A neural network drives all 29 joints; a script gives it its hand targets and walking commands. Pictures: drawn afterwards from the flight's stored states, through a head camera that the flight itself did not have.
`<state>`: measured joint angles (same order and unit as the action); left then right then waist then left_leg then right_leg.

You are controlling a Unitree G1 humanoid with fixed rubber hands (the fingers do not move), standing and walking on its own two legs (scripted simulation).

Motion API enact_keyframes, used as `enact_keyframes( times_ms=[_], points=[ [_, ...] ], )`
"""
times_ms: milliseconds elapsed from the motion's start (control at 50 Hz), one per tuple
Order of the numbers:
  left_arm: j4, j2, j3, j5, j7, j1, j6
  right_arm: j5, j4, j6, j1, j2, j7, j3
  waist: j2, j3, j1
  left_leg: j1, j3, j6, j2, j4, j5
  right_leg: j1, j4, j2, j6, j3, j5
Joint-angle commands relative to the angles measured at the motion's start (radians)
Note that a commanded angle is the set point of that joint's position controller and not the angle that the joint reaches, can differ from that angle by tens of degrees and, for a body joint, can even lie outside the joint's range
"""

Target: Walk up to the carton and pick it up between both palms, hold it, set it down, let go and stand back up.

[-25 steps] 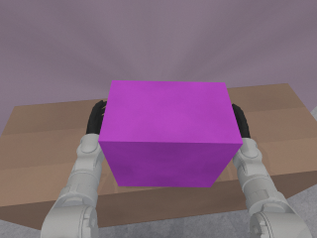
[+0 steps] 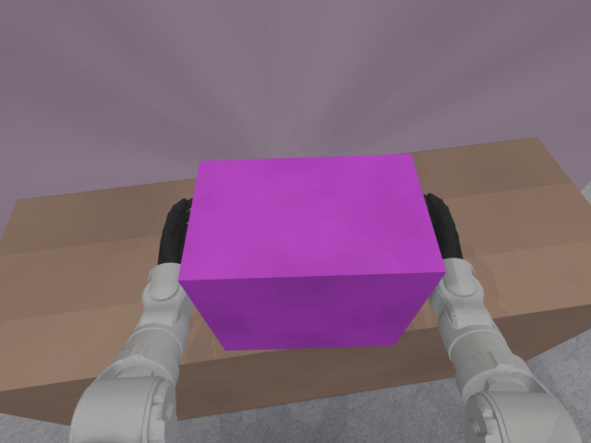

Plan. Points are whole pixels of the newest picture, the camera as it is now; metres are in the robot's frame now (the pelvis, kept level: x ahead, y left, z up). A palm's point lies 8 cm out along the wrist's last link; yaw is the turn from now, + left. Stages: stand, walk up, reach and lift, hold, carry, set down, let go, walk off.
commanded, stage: set down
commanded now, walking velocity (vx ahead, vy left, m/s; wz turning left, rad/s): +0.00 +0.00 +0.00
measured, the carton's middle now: (307, 263) +0.37 +0.01 -0.04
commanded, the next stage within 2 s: none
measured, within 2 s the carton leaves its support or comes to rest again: neither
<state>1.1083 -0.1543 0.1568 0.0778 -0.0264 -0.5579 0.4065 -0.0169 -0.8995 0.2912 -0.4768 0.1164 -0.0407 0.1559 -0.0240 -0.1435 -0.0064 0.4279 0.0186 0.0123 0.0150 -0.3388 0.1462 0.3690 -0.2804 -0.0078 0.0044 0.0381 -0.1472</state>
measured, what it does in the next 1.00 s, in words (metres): stands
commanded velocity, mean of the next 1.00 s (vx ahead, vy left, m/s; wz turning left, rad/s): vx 0.00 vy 0.00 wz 0.00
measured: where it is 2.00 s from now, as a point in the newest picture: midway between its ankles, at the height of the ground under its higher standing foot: outside the picture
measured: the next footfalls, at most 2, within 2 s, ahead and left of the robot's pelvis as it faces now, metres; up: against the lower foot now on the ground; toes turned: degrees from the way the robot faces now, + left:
none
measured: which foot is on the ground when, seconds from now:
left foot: down 0.00-1.00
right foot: down 0.00-1.00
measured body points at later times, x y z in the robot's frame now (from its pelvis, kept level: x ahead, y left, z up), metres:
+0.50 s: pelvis -0.01 +0.00 +0.00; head +0.05 +0.00 +0.44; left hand +0.38 +0.21 +0.01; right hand +0.37 -0.19 +0.02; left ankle +0.00 +0.12 -0.75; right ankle -0.02 -0.12 -0.75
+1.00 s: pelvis -0.01 +0.00 +0.00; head +0.06 +0.00 +0.44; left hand +0.38 +0.21 +0.01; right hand +0.38 -0.19 +0.01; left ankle +0.00 +0.12 -0.75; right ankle -0.02 -0.12 -0.75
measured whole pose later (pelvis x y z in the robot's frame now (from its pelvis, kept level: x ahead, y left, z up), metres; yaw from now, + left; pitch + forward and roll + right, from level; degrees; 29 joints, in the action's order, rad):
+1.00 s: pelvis -0.01 +0.00 +0.00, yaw -1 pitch +14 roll -1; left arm 1.29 -0.15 0.33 -0.05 0.02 -0.67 0.59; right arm 0.16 -1.10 0.51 -0.59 0.08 0.03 0.39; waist 0.00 -0.11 -0.03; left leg 0.49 0.00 0.01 0.02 -0.40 0.16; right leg 0.45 -0.36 -0.01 0.00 0.02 -0.17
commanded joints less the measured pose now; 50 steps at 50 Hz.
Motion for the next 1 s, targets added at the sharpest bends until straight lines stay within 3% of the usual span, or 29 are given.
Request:
enact_keyframes(
  times_ms=[0, 140, 480, 660, 900, 980],
  points=[
    [-0.183, 0.69, -0.308, -0.088, 0.125, -0.563, 0.097, 0.09, 0.144, 0.068, -0.531, -0.636, 0.143, -0.377, -0.003, -0.457, 0.005, -0.192, -0.011, 0.05, -0.012, -0.046, -0.375, -0.243, -0.048, 0.009, -0.003, -0.033, 0.321],
    [-0.114, 0.677, -0.272, -0.107, 0.124, -0.563, 0.121, 0.107, 0.065, 0.089, -0.529, -0.623, 0.153, -0.327, -0.015, -0.419, 0.004, -0.21, -0.011, 0.056, -0.002, -0.059, -0.36, -0.158, -0.037, 0.006, 0.009, -0.022, 0.222],
    [0.085, 0.545, -0.118, -0.194, 0.13, -0.523, 0.15, 0.229, -0.172, 0.168, -0.504, -0.546, 0.178, -0.137, 0.011, -0.296, -0.012, -0.116, -0.039, 0.034, -0.001, -0.053, -0.187, -0.04, -0.041, 0.017, 0.007, 0.003, 0.046],
    [0.14, 0.477, -0.051, -0.243, 0.126, -0.472, 0.146, 0.293, -0.236, 0.181, -0.464, -0.503, 0.181, -0.049, 0.02, -0.234, -0.02, -0.088, -0.049, 0.021, -0.006, -0.036, -0.095, -0.001, -0.03, 0.02, 0.005, 0.01, -0.037],
    [0.17, 0.434, -0.034, -0.259, 0.15, -0.422, 0.158, 0.321, -0.232, 0.179, -0.443, -0.422, 0.203, -0.019, 0.008, -0.241, -0.028, -0.16, -0.063, 0.035, -0.004, -0.055, -0.178, -0.014, -0.033, 0.011, 0.007, 0.006, 0.018],
    [0.192, 0.211, 0.025, -0.206, 0.102, -0.387, 0.151, 0.255, -0.275, 0.177, -0.417, -0.21, 0.159, 0.014, 0.019, -0.254, -0.04, -0.154, -0.072, 0.036, 0.002, -0.079, -0.203, -0.014, -0.055, 0.004, 0.009, -0.002, 0.024]
  ],
)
